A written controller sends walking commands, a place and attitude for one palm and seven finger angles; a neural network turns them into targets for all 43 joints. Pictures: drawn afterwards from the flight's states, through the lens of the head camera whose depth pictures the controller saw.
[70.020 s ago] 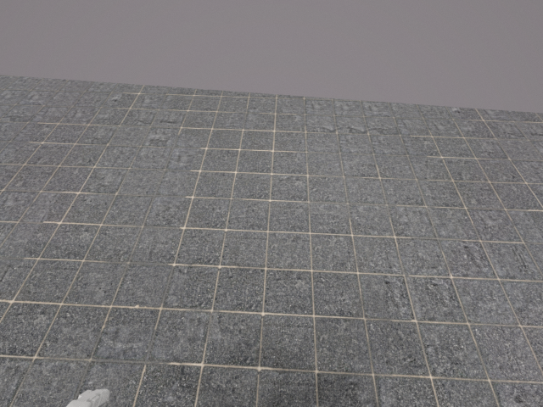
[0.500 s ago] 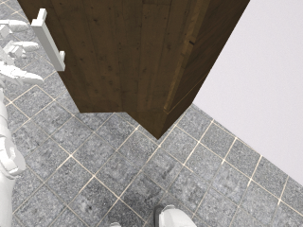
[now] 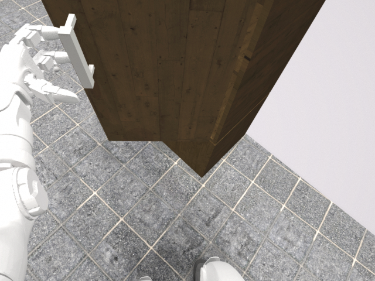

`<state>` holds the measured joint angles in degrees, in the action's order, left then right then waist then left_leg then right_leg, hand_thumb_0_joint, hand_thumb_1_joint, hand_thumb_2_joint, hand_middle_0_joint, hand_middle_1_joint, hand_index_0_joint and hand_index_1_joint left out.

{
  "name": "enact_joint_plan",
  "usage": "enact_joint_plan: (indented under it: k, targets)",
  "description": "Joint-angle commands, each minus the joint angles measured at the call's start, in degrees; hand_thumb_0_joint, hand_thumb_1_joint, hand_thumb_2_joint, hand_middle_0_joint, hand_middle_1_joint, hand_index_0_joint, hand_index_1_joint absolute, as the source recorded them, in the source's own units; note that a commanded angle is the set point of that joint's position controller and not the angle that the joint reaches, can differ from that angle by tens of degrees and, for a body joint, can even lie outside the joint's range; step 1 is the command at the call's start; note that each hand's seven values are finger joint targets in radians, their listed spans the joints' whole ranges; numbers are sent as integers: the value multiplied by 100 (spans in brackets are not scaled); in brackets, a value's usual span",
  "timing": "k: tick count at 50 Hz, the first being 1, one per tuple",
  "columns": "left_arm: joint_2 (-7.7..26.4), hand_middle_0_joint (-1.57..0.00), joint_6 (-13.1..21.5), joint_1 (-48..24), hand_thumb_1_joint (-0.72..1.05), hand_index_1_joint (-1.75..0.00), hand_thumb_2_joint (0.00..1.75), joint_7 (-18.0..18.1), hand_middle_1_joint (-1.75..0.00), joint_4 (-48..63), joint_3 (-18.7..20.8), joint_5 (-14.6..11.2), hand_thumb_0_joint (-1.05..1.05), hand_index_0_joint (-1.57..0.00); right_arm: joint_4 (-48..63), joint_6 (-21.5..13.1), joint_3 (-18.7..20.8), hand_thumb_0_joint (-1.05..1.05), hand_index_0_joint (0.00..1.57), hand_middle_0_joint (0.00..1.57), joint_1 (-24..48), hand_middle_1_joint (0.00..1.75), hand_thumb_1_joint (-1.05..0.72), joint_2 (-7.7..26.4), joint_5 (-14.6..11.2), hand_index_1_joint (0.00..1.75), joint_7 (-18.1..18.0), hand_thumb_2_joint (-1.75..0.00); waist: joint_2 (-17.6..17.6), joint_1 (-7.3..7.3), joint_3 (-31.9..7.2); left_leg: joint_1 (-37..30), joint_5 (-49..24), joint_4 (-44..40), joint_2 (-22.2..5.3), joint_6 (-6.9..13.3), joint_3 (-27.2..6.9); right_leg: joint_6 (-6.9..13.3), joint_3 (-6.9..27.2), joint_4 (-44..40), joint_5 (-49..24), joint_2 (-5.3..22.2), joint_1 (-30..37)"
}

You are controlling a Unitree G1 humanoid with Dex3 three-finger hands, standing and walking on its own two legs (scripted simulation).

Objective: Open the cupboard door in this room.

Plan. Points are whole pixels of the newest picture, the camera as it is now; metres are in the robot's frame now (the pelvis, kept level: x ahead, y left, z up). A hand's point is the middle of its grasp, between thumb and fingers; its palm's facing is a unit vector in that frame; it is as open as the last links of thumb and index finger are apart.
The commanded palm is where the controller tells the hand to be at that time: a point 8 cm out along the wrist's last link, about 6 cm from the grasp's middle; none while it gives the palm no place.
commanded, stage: move the hooked fingers beside the handle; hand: left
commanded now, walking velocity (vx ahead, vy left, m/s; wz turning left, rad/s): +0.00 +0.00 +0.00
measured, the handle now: (80, 54) +0.56 +0.18 +0.11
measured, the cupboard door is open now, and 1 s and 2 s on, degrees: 46 45 46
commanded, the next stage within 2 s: slide the fingers in behind the handle in 0.02 s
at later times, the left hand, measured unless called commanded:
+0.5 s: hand (62, 70) +0.51 +0.21 +0.12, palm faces -0.05 -1.00 +0.00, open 14.0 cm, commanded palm +0.49 +0.25 +0.11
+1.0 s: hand (81, 71) +0.50 +0.17 +0.12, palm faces -0.05 -1.00 -0.01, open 14.0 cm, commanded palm +0.48 +0.21 +0.11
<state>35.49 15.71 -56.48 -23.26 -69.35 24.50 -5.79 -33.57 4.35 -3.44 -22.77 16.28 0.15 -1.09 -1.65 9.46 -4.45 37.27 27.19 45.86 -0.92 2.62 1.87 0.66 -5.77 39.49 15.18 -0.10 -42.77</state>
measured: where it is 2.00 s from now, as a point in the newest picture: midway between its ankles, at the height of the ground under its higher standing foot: outside the picture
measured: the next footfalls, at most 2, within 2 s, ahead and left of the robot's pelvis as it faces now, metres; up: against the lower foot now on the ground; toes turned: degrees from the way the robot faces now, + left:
none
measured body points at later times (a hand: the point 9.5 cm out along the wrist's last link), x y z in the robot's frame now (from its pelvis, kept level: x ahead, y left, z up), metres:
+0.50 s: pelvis -0.01 -0.01 +0.00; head +0.12 +0.01 +0.43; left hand +0.51 +0.26 +0.12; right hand -0.03 -0.28 -0.10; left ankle -0.06 +0.08 -0.71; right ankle +0.03 -0.12 -0.71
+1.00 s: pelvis +0.00 +0.00 +0.00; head +0.10 +0.00 +0.44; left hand +0.50 +0.23 +0.12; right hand +0.00 -0.26 -0.11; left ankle -0.06 +0.08 -0.71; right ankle +0.03 -0.12 -0.71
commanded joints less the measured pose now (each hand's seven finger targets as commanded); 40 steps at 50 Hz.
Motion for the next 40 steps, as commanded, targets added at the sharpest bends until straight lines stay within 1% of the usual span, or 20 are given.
enact_joint_plan:
  k: [1, 2, 4, 5, 6, 7, 9, 11, 13, 16, 17, 20, 21, 25, 27, 29, 30, 35, 38, 40]
  targets:
    - [1744, -30, 459, -2414, -50, -120, 30, 51, -120, 1244, 301, -110, 0, -30, 229, -45, 430, 0, 20, 20, -1196, 30, -90, 1092, -12, 30, -69, -90, -735, 10, -2752, -1166, -3882, -386, -92, -302, -530, 116, 388, 111, -2377, -162, 1870]
    - [1871, -30, 425, -2272, -50, -120, 30, 48, -120, 1076, 380, -102, 0, -30, 240, -29, 415, 0, 20, 20, -1196, 30, -90, 1112, -26, 30, -75, -90, -442, -9, -2560, -872, -3647, -416, -78, -251, -508, 109, 406, 97, -2365, -159, 1997]
    - [1760, -30, 427, -2337, -50, -120, 30, 10, -120, 1159, 295, -133, 0, -30, 311, -26, 408, 0, 20, 20, -1166, 30, -90, 1108, -40, 30, -86, -90, -530, 36, -2498, -720, -3377, -462, -40, -174, -420, 120, 431, 87, -2415, -149, 2131]
    - [2052, -30, 408, -2262, -50, -120, 30, 0, -120, 1106, 498, -119, 0, -30, 294, -16, 418, 0, 20, 20, -1197, 30, -90, 1142, -45, 30, -92, -90, -332, -14, -2606, -595, -3197, -462, -28, -148, -398, 97, 472, 78, -2434, -140, 2280]
    - [2190, -30, 391, -2276, -50, -120, 30, -17, -120, 1065, 518, -66, 0, -30, 312, -4, 401, 0, 20, 20, -1178, 30, -90, 1141, -59, 30, -105, -90, -415, -23, -2529, -465, -3027, -494, -9, -144, -381, 101, 486, 83, -2405, -126, 2329]
    - [1916, -30, 370, -2294, -50, -120, 30, -47, -120, 1066, 299, -70, 0, -30, 339, -8, 392, 0, 20, 20, -1158, 30, -90, 1115, -67, 30, -99, -90, -499, 21, -2446, -458, -2858, -522, 7, -129, -349, 97, 483, 49, -2303, -125, 2256]
    - [1712, -30, 441, -2458, -50, -120, 30, -81, -120, 1304, 165, -144, 0, -30, 328, -31, 414, 0, 20, 20, -1179, 30, -90, 1104, -64, 30, -117, -90, -742, 62, -2508, -734, -3020, -503, -15, -147, -390, 126, 455, 43, -2203, -139, 2074]
    - [1834, -30, 449, -2532, -50, -120, 30, -92, -120, 1230, 291, -207, 0, -30, 239, -39, 422, 0, 20, 20, -1243, 30, -90, 1138, -48, 30, -119, -90, -565, 102, -2584, -739, -2936, -505, -30, -152, -410, 103, 465, 8, -2166, -150, 2074]
    - [1736, -30, 415, -2573, -50, -120, 30, -111, -120, 1154, 206, -213, 0, -30, 202, -66, 424, 0, 20, 20, -1256, 30, -90, 1143, -53, 30, -125, -90, -461, 151, -2509, -620, -2734, -521, -18, -122, -389, 92, 472, -21, -2104, -148, 2079]
    - [1938, -30, 430, -2607, -50, -120, 30, -68, -120, 1209, 339, -157, 0, -30, 167, -85, 433, 0, 20, 20, -1293, 30, -90, 1150, -36, 30, -143, -90, -600, 109, -2625, -634, -2742, -512, -12, -124, -396, 100, 485, -6, -2082, -135, 2090]
    - [1775, -30, 424, -2627, -50, -120, 30, -62, -120, 1255, 195, -140, 0, -30, 178, -89, 417, 0, 20, 20, -1269, 30, -90, 1126, -37, 30, -129, -90, -827, 103, -2622, -684, -2778, -518, 5, -139, -384, 114, 492, -6, -2089, -132, 2050]
    - [1726, -30, 432, -2637, -50, -120, 30, 10, -120, 1247, 226, -167, 0, -30, 157, -101, 434, 0, 20, 20, -1290, 30, -90, 1132, -25, 30, -115, -90, -782, 126, -2597, -808, -2892, -492, -27, -155, -410, 110, 458, -12, -2069, -149, 1930]
    - [1777, -30, 417, -2551, -50, -120, 30, 35, -120, 1192, 264, -167, 0, -30, 167, -98, 436, 0, 20, 20, -1303, 30, -90, 1142, -30, 30, -113, -90, -538, 117, -2599, -659, -2784, -492, -17, -126, -395, 100, 473, -12, -2086, -151, 2044]
    - [1406, -30, 491, -2438, -50, -120, 30, 68, -120, 1581, 68, -164, 0, -30, 201, -116, 478, 0, 20, 20, -1273, 30, -90, 1084, -13, 30, -65, -90, -1123, 16, -2933, -1275, -3575, -435, -60, -244, -465, 137, 414, 38, -2250, -161, 1853]
    - [1407, -30, 421, -2311, -50, -120, 30, 105, -120, 1378, 126, -229, 0, -30, 177, -93, 483, 0, 20, 20, -1268, 30, -90, 1109, -28, 30, -60, -90, -522, 68, -2622, -976, -3338, -468, -73, -184, -448, 105, 408, -2, -2255, -175, 1943]
    - [1179, -30, 387, -2482, -50, -120, 30, 160, -120, 1362, -16, -248, 0, -30, 194, -108, 464, 0, 20, 20, -1218, 30, -90, 1086, -30, 30, -68, -90, -701, 130, -2408, -911, -3179, -504, -43, -156, -416, 123, 400, -21, -2180, -163, 1857]
    - [1403, -30, 396, -2515, -50, -120, 30, 211, -120, 1431, 152, -201, 0, -30, 166, -103, 478, 0, 20, 20, -1245, 30, -90, 1103, -20, 30, -62, -90, -684, 73, -2547, -942, -3191, -493, -49, -176, -430, 115, 417, 2, -2190, -159, 1911]
    - [1056, -30, 543, -2380, -50, -120, 30, 373, -120, 1733, -6, -188, 0, -30, 221, -142, 501, 0, 20, 20, -1205, 30, -90, 1024, -3, 30, 1, -90, -777, -6, -2816, -1292, -3775, -446, -78, -267, -485, 126, 392, 69, -2387, -169, 1913]
    - [909, -30, 481, -2265, -50, -120, 30, 434, -120, 1463, -67, -189, 0, -30, 193, -134, 488, 0, 20, 20, -1151, 30, -90, 1014, -24, 30, 11, -90, -500, 27, -2471, -1009, -3478, -498, -63, -221, -426, 104, 390, 33, -2310, -163, 1926]
    - [851, -30, 517, -2483, -50, -120, 30, 499, -120, 1583, -107, -157, 0, -30, 171, -156, 494, 0, 20, 20, -1152, 30, -90, 1001, -11, 30, 16, -90, -722, 26, -2567, -1174, -3538, -481, -57, -249, -455, 112, 386, 52, -2248, -160, 1831]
